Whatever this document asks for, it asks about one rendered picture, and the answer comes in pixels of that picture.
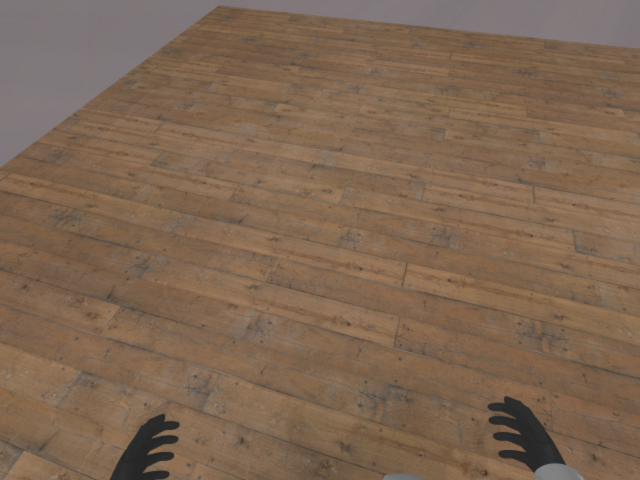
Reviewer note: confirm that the robot left hand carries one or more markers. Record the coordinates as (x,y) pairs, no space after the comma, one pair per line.
(135,460)

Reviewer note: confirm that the robot right hand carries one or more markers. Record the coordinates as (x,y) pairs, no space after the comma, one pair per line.
(540,448)

